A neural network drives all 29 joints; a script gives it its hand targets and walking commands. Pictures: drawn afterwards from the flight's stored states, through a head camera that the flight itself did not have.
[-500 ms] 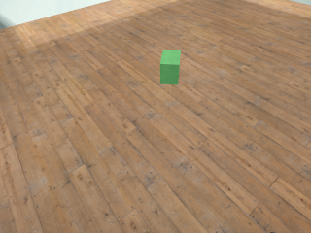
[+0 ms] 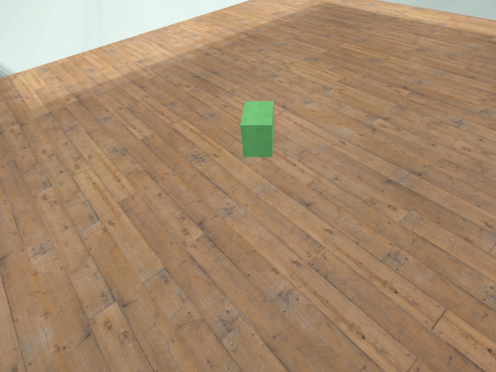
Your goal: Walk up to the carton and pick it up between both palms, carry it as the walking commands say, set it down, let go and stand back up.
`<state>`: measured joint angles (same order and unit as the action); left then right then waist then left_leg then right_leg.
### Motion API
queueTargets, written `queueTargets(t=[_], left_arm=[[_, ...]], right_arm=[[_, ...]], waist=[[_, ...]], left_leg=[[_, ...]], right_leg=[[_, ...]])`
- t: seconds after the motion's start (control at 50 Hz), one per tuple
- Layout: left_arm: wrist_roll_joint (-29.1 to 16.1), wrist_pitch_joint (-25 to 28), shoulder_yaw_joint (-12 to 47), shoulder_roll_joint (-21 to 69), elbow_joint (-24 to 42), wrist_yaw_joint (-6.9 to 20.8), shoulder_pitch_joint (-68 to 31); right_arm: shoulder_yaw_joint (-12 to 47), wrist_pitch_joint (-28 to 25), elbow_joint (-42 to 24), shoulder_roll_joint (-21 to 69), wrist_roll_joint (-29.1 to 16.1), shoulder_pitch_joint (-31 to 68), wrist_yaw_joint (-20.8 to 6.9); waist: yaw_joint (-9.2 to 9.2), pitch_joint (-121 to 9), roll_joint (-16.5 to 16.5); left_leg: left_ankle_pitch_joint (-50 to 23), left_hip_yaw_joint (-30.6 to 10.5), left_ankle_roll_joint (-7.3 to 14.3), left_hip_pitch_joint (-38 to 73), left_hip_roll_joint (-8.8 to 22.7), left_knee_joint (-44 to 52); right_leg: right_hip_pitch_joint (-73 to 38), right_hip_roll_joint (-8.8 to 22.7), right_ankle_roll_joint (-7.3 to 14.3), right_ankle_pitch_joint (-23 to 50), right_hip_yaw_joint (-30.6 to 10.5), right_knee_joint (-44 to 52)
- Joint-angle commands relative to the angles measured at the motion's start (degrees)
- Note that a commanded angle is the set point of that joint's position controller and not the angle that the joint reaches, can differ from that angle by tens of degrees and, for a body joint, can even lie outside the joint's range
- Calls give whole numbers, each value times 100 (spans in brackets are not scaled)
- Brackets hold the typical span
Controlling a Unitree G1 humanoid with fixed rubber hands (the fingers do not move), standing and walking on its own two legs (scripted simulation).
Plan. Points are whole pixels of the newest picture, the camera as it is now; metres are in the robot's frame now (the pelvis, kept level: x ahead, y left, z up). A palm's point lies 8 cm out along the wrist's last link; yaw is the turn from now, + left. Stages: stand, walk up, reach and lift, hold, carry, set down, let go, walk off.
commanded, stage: walk up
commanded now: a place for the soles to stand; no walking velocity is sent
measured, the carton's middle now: (258, 129) +1.68 +0.02 -0.65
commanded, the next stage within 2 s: none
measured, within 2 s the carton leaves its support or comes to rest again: neither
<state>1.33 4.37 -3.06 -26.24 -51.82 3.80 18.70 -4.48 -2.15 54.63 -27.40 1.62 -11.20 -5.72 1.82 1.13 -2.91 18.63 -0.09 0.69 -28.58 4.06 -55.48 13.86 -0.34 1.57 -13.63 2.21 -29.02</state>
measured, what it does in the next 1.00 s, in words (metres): walks ahead: left foot, then right foot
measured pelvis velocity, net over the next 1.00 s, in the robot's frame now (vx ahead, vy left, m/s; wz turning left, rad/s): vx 0.47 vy -0.01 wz -0.09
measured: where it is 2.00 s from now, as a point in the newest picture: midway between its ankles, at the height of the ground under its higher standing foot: (278, 238)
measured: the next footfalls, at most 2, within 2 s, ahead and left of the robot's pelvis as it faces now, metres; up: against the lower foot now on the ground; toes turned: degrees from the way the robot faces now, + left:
left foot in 0.20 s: +0.21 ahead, +0.16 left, +0.00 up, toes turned -2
right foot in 0.52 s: +0.39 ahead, -0.15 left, +0.00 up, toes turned -10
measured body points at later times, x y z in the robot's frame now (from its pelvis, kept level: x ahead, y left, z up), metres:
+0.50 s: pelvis +0.23 -0.01 -0.01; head +0.24 -0.02 +0.44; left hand +0.39 +0.31 -0.09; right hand +0.20 -0.35 -0.12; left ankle +0.17 +0.16 -0.73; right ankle +0.34 -0.13 -0.73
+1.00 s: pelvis +0.47 -0.01 -0.01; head +0.48 +0.00 +0.44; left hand +0.55 +0.32 -0.12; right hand +0.54 -0.36 -0.08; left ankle +0.52 +0.11 -0.74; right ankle +0.42 -0.14 -0.68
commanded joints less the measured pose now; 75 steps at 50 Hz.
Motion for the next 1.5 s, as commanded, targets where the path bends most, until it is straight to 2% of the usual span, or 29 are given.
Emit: queueTargets(t=[0.0,0.08,0.16,0.18,0.2,0.22,0.24,0.3,0.4,0.46,0.48,0.5,0.52,0.54,0.66,0.84,0.86,0.88,0.9,0.92,1.0,1.1,1.16,1.18,1.2,1.22,1.24,1.32,1.48], left_arm=[[-68,189,-489,-1818,598,-84,-500],[-46,229,-466,-1907,610,-69,-398],[21,143,-339,-1475,622,-36,-495],[-15,122,-169,-1052,649,-43,-263],[-67,142,-14,-532,769,-92,-220],[-30,135,-147,-1119,602,-159,-349],[-39,140,-233,-1328,569,-150,-206],[-141,135,-327,-1324,259,6,51],[-69,174,-258,-966,645,106,-1006],[-74,214,-328,-961,476,60,-352],[-61,228,-485,-1205,275,-2,166],[-43,241,-643,-1592,176,-86,1094],[-68,286,-670,-2004,391,-178,1203],[-129,271,-679,-2130,495,-206,829],[-88,261,-459,-1634,903,-145,-450],[-78,236,-231,-1431,816,-85,-298],[-65,230,-115,-1157,774,-87,-125],[-160,254,17,-652,943,-87,-17],[-90,219,-165,-1270,849,-174,-125],[-54,223,-217,-1506,793,-220,-370],[-178,213,-212,-1070,449,-98,70],[-101,191,-281,-972,628,-13,-338],[-72,241,-443,-1167,365,-63,419],[-47,269,-604,-1522,223,-147,1040],[-33,334,-676,-2050,387,-221,1263],[-86,323,-680,-2188,556,-226,941],[-99,308,-604,-1966,605,-237,643],[-59,310,-452,-1557,649,-225,77],[-121,278,-400,-1713,680,-154,-68]], right_arm=[[-358,-75,-522,-1259,44,125,-70],[-292,-82,-773,-991,11,450,-114],[-406,-171,-421,-1169,7,-447,-3],[-564,-253,-418,-1475,35,-1064,125],[-600,-359,-500,-1897,82,-1373,225],[-559,-390,-728,-1855,-90,-807,278],[-510,-392,-824,-1782,-163,-434,256],[-362,-364,-1021,-1386,-57,-16,226],[-353,-416,-910,-1418,-79,-532,205],[-275,-357,-1033,-1281,-183,-495,212],[-199,-367,-1085,-1059,-178,-539,232],[-74,-386,-1193,-726,-160,-424,248],[-6,-387,-1284,-635,-114,-503,284],[-117,-320,-1190,-1168,-68,-421,330],[-194,-262,-655,-1019,-90,-753,38],[-292,-328,-677,-1005,-10,-488,-24],[-435,-375,-544,-1325,18,-1039,72],[-549,-423,-651,-1850,54,-1538,177],[-548,-410,-831,-1913,-104,-1345,192],[-533,-383,-855,-1727,-168,-1224,210],[-329,-337,-1028,-1279,-72,-473,260],[-319,-324,-1197,-1434,-106,-366,203],[-161,-291,-1286,-1112,-195,-202,219],[-36,-307,-1410,-773,-146,-273,230],[32,-288,-1469,-578,-94,-268,242],[-75,-225,-1414,-1069,-61,-51,287],[-153,-224,-1259,-1228,-81,-74,291],[-190,-262,-823,-1009,-97,-519,154],[-216,-166,-880,-820,-45,182,-56]], waist=[[-287,237,973],[-147,297,1028],[-613,83,151],[-938,-47,-1173],[-912,-33,-1938],[-788,177,-500],[-484,408,-258],[-260,236,-746],[-511,274,-421],[-95,-468,-87],[193,-773,341],[711,-1221,1494],[595,-1052,1974],[533,-713,766],[-184,73,1716],[-400,184,271],[-705,-251,-759],[-909,-618,-2169],[-931,-492,-1042],[-790,-194,-119],[-401,-3,-744],[-353,143,-644],[191,-479,128],[534,-765,1149],[588,-758,1977],[525,-325,1172],[340,136,516],[-89,35,1132],[-67,164,1061]], left_leg=[[-369,-126,-107,204,223,500],[-743,124,-149,603,200,1548],[104,301,-12,2913,-261,2445],[1834,-835,285,3776,452,3660],[3135,-3394,582,3852,1762,4534],[2900,-3647,988,3214,2043,4732],[2557,-3187,1059,2500,1914,4615],[999,-1385,1160,2032,975,4319],[-528,-733,1264,1985,993,3976],[-1073,-305,928,1401,744,2814],[-1119,27,649,449,470,1941],[-578,499,351,-685,-87,118],[951,212,217,-1687,-504,-1072],[982,-431,266,-1809,-213,-1501],[-163,-15,18,-69,360,590],[-197,592,206,1894,-179,2419],[840,-253,422,2855,264,3170],[1876,-2642,859,3753,1729,4020],[1922,-3740,1490,3947,2141,4361],[914,-3124,1552,3410,1927,3944],[-1464,-701,1217,2162,826,3529],[-566,-714,1397,1449,1114,3506],[219,-141,843,127,587,2251],[519,270,584,-964,100,754],[1066,278,226,-1790,-377,-777],[1065,-256,245,-1965,-171,-1318],[695,-433,250,-1971,81,-1307],[88,-126,120,-714,215,-7],[-736,470,27,873,67,2105]], right_leg=[[907,1547,967,-2734,-2121,2154],[653,1342,888,-2075,-1550,1980],[1713,961,635,-1967,-1039,338],[2598,244,488,-1622,-388,-1666],[3638,-408,316,-1753,-687,-3627],[3594,-86,280,-1178,-978,-3885],[3276,250,148,-782,-1094,-3810],[2132,500,-123,-576,-518,-2462],[1588,464,-32,-118,109,-886],[-226,-18,160,623,509,-113],[-1587,-11,353,431,241,-214],[-2735,1050,707,-686,-1131,182],[-2943,2528,1287,-1441,-3707,1126],[-2315,2781,1371,-2475,-4000,1408],[582,1613,1115,-1764,-1155,1553],[1170,1259,767,-1264,-556,370],[1597,869,602,-554,-74,-1214],[2791,194,231,-1271,103,-2951],[3320,-20,184,-1561,-192,-3594],[3159,320,116,-1264,-452,-3774],[1862,523,-54,-847,-78,-2247],[1207,412,51,-331,358,-1079],[-981,154,276,278,333,-361],[-2078,854,498,-1014,-881,163],[-2234,2475,1069,-2437,-3456,1364],[-1701,2837,1501,-3283,-4131,1674],[-1158,2582,1578,-3007,-3634,1635],[-113,1821,1192,-1070,-1571,1324],[573,1460,878,-1330,-716,1412]])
